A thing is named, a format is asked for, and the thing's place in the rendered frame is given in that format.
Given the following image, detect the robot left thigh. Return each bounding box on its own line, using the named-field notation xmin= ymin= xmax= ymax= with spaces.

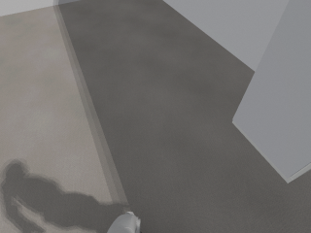
xmin=107 ymin=214 xmax=141 ymax=233

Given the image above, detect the fridge door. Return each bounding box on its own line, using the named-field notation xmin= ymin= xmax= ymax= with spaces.
xmin=232 ymin=0 xmax=311 ymax=178

